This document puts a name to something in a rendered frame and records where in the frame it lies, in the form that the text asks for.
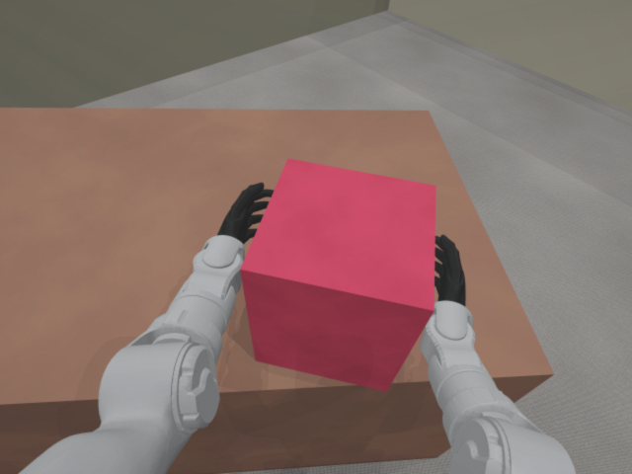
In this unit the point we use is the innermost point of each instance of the robot left upper arm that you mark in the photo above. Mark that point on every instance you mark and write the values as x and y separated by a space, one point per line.
153 398

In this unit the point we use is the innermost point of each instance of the pedestal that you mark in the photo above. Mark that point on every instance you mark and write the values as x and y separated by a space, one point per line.
102 212

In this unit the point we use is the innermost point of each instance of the robot right upper arm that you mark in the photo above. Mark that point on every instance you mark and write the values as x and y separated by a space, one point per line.
486 445

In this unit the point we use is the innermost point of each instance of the left robot hand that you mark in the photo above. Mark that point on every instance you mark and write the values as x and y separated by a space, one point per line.
239 218

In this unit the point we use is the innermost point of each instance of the right robot forearm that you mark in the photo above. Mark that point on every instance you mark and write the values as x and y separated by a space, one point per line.
463 387

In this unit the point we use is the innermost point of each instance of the right robot hand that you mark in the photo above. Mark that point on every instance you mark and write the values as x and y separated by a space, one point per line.
451 284

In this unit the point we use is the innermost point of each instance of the carton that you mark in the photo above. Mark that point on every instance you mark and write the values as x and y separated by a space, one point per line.
339 280

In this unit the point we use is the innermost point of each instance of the left robot forearm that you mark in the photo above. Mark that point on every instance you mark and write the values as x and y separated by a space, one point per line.
201 310

